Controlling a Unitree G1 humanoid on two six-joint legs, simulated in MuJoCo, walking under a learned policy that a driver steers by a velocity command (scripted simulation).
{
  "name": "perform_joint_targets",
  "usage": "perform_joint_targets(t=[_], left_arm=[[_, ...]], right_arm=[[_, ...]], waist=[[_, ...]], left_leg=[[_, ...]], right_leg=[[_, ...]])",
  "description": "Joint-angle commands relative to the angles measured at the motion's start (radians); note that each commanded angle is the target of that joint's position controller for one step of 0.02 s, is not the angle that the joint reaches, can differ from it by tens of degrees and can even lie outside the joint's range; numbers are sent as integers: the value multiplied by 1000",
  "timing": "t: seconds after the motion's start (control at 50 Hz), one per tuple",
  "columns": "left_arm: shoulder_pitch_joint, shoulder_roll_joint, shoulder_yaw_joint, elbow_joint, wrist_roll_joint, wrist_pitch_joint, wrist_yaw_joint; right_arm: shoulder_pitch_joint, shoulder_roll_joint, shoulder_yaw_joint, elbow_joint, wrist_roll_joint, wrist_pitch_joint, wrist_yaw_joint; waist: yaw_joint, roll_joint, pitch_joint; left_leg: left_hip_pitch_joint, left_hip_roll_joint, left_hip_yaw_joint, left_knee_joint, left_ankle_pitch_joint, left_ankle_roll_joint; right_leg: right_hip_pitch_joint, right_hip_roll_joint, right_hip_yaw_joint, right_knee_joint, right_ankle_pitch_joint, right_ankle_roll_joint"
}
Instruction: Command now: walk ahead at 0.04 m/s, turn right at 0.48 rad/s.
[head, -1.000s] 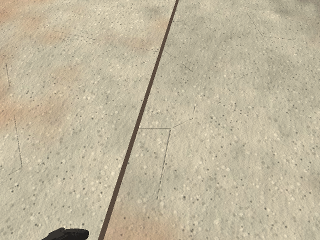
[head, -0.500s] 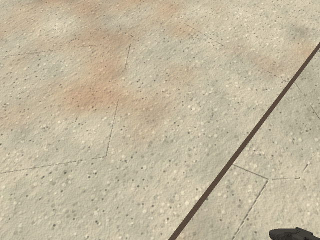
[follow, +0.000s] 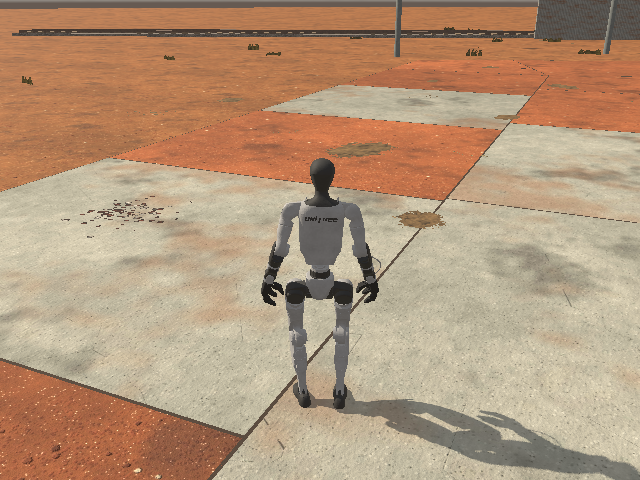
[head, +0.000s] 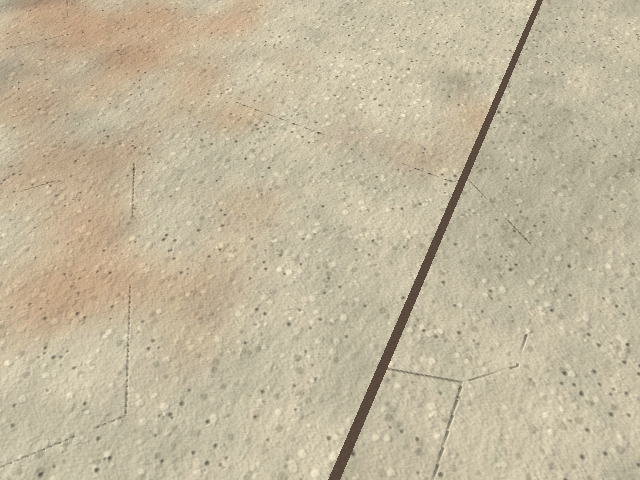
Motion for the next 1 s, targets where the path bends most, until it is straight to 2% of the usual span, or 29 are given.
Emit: perform_joint_targets(t=[0.02,0.04,0.06,0.08,0.1,0.14,0.18,0.24,0.36,0.42,0.48,0.5,0.52,0.54,0.56,0.58,0.6,0.62,0.68,0.74,0.82,0.84,0.88,0.9,0.92,0.94,0.96,0.98,1.0], left_arm=[[60,60,12,-64,-6,-23,-4],[81,92,19,-59,-4,-35,0],[89,194,40,-71,8,-46,11],[112,297,69,-74,2,-44,18],[148,255,67,-58,-3,-42,25],[17,193,47,-84,-12,-34,30],[-36,164,39,-112,-22,-36,29],[9,182,45,-105,-25,-44,23],[46,209,54,-106,-11,-38,26],[9,179,38,-108,1,-41,25],[-31,138,10,-91,8,-42,29],[-29,133,3,-77,1,-41,32],[-16,144,3,-65,-3,-39,35],[-8,125,-4,-68,4,-39,34],[-30,103,-11,-91,-1,-42,32],[-103,150,-3,-118,16,-48,32],[-130,176,8,-124,19,-58,28],[-111,171,10,-114,14,-70,19],[-94,135,6,-91,17,-95,-7],[-158,103,-3,-112,9,-105,-11],[-210,103,-8,-142,-4,-113,-3],[-191,106,-8,-141,-10,-116,1],[-63,106,-5,-103,-14,-130,18],[22,148,7,-80,-7,-140,33],[145,236,26,-70,10,-148,50],[192,362,56,-57,19,-137,54],[128,297,47,-63,23,-131,52],[67,208,24,-83,12,-136,44],[34,161,10,-92,9,-143,39]], right_arm=[[8,-162,-45,-41,5,7,-2],[35,-152,-47,-31,0,13,2],[71,-91,-36,-49,-5,21,11],[-20,-73,-27,-103,8,33,-5],[-48,-96,-29,-103,3,46,-8],[-14,-96,-33,-80,17,39,0],[12,-123,-42,-65,-7,31,9],[3,-106,-40,-78,6,36,13],[-38,-107,-33,-109,12,42,2],[-8,-93,-24,-94,18,37,1],[20,-72,-12,-75,24,36,1],[61,-51,-4,-54,19,31,5],[74,-53,-2,-45,9,21,7],[72,-93,-6,-46,-5,8,6],[90,-191,-26,-53,-5,3,9],[155,-246,-48,-19,0,5,26],[156,-207,-41,-9,1,1,33],[127,-181,-37,-8,9,-5,36],[101,-157,-40,-8,16,-25,32],[160,-160,-54,13,19,-34,31],[190,-182,-74,14,10,-33,37],[174,-187,-78,5,9,-32,40],[101,-188,-82,-20,14,-31,41],[91,-159,-77,-30,17,-38,39],[80,-81,-55,-57,24,-50,41],[45,-49,-43,-107,30,-53,43],[65,-118,-51,-90,4,-45,43],[68,-129,-55,-67,-3,-44,56],[86,-112,-53,-52,0,-43,68]], waist=[[22,85,-84],[27,11,-74],[6,-238,-66],[47,-320,15],[52,-166,9],[-14,-104,5],[-21,-111,-60],[-5,-75,-94],[31,-116,-75],[28,-123,-97],[14,-120,-99],[-10,-100,-117],[-18,-78,-95],[-6,12,-58],[-11,159,-32],[-59,232,64],[-49,182,124],[-21,154,122],[-8,137,47],[-42,132,16],[-67,144,3],[-54,142,-3],[28,98,-18],[66,44,-50],[120,-118,-121],[123,-304,-119],[63,-173,-26],[36,-84,31],[14,-70,46]], left_leg=[[47,286,-186,-67,147,94],[-2,249,-143,27,64,24],[-161,130,-48,279,-199,-60],[-326,-44,-119,428,-447,-99],[-324,-14,-225,562,-406,-104],[-331,-3,-274,578,-244,-97],[-322,-18,-269,618,-177,-100],[-325,-21,-281,598,-160,-116],[-297,-32,-297,424,-196,-121],[-160,-33,-274,330,-202,-98],[18,-38,-257,151,-174,-71],[118,-48,-240,26,-106,-59],[200,-65,-238,-77,-73,-42],[228,18,-380,-136,-193,-12],[223,173,-656,-260,-462,72],[122,291,-857,-380,-576,164],[82,288,-882,-404,-580,188],[74,247,-823,-397,-516,173],[125,132,-668,-363,-282,140],[171,102,-643,-327,-224,155],[136,107,-688,-269,-226,170],[93,102,-696,-252,-218,163],[-68,46,-677,-168,-205,115],[-199,-4,-639,-70,-244,76],[-325,-87,-518,175,-339,31],[-496,-186,-366,394,-397,16],[-510,-69,-382,540,-310,25],[-496,-42,-383,570,-224,24],[-468,-21,-372,569,-157,10]], right_leg=[[111,24,-24,-202,81,-36],[170,7,49,-343,159,-57],[242,-214,360,-484,308,-108],[167,-373,579,-495,576,-263],[175,-333,492,-463,641,-298],[180,-197,348,-446,570,-232],[245,-149,309,-418,686,-215],[295,-143,326,-404,686,-219],[289,-146,424,-406,532,-238],[226,-138,390,-397,557,-223],[152,-132,370,-389,534,-188],[121,-116,358,-394,347,-166],[55,-87,353,-389,108,-138],[-29,-32,325,-328,-80,-108],[-151,92,179,-166,-136,-69],[-214,128,77,-47,-119,-47],[-223,84,109,48,-79,-35],[-213,70,113,83,-33,-19],[-177,63,83,103,65,17],[-188,66,66,19,85,44],[-114,74,66,-136,40,46],[-47,81,66,-188,51,40],[220,96,61,-362,177,23],[409,45,104,-380,175,12],[565,-180,336,-479,-81,-22],[552,-389,734,-632,-411,-114],[444,-395,721,-620,-428,-151],[371,-334,603,-613,-323,-140],[339,-277,472,-619,-166,-117]])
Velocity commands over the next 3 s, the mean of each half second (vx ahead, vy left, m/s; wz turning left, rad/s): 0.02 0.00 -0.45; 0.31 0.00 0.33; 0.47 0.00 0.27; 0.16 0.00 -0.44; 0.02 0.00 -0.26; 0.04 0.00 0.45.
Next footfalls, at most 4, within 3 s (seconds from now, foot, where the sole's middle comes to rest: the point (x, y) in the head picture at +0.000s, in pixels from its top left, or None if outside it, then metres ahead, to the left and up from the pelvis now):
0.04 right None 0.03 -0.10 -0.77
0.54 left None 0.07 0.09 -0.77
0.90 right None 0.14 -0.14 -0.77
1.36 left None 0.43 0.10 -0.77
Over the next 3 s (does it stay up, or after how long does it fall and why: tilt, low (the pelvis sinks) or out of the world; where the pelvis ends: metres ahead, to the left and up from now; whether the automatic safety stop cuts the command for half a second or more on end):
stays up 0.54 0.05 0.01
